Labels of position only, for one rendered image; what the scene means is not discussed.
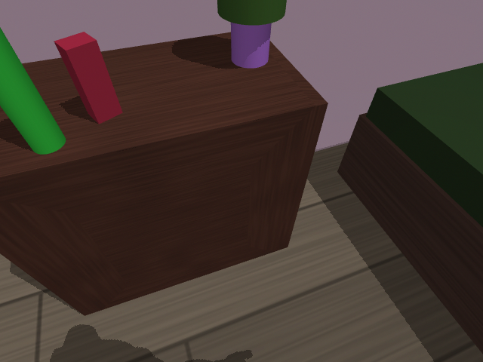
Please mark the bed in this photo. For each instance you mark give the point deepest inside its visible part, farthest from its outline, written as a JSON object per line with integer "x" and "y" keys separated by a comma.
{"x": 415, "y": 161}

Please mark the potted plant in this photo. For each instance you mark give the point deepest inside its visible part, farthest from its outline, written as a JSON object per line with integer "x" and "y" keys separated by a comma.
{"x": 251, "y": 22}

